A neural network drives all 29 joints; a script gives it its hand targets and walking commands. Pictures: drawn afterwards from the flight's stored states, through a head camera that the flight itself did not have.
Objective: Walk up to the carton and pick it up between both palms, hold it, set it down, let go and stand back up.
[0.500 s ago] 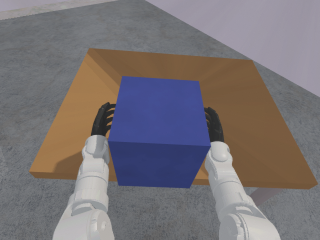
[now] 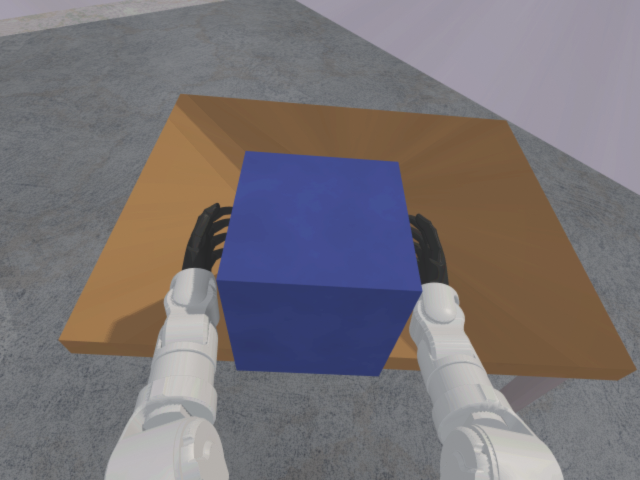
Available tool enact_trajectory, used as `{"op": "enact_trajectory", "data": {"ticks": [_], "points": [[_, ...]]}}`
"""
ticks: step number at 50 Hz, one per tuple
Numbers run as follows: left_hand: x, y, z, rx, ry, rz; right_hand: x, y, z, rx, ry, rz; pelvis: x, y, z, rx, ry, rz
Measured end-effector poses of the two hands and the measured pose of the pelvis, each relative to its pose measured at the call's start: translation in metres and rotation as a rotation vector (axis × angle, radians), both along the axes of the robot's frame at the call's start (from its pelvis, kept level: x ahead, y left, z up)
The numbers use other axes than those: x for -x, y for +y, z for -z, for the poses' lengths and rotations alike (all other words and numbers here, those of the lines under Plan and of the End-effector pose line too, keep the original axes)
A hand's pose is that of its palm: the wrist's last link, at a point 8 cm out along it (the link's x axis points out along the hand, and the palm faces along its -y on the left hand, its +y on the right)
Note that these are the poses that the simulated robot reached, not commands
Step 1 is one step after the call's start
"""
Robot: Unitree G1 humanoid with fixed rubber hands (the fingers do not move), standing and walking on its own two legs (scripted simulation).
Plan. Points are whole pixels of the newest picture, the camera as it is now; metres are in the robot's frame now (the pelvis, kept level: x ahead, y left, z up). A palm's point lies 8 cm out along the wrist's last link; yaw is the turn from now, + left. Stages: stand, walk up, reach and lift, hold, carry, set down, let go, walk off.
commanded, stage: reach and lift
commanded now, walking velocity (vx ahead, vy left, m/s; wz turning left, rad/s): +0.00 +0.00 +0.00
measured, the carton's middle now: (315, 268) +0.39 +0.05 +0.02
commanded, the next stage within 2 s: none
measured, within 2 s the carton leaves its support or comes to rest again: leaves its support in 0.26 s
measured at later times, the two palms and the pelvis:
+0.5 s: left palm (186, 261) +0.35 +0.22 +0.07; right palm (425, 264) +0.37 -0.09 +0.08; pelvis -0.01 +0.00 +0.00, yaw +1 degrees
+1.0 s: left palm (204, 238) +0.36 +0.19 +0.11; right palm (455, 255) +0.37 -0.11 +0.12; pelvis -0.02 +0.00 +0.00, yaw +1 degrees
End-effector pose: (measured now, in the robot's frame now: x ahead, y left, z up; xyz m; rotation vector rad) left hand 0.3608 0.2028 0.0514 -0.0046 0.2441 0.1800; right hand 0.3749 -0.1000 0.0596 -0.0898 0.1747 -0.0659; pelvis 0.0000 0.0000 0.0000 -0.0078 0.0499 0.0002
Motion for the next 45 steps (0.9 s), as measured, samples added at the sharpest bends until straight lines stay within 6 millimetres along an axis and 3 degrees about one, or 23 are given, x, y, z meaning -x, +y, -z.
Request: {"op": "enact_trajectory", "data": {"ticks": [11,28,38,45], "points": [[0.003,0.001,-0.003,-0.004,-0.029,-0.008,0.002,0.001,-0.002,0.014,-0.037,-0.01,0.002,-0.001,0.0,0.002,0.022,-0.003],[0.012,0.013,-0.02,-0.004,-0.154,-0.035,0.003,0.013,-0.025,0.052,-0.17,-0.043,0.015,-0.002,0.0,0.005,0.036,-0.023],[0.011,0.003,-0.01,-0.001,-0.08,-0.016,0.007,0.003,-0.014,0.054,-0.101,-0.026,0.016,0.0,0.0,0.009,0.062,-0.02],[0.007,-0.009,-0.03,-0.008,-0.11,-0.002,0.008,-0.009,-0.033,0.02,-0.131,-0.006,0.015,-0.001,0.0,0.01,0.047,-0.021]]}}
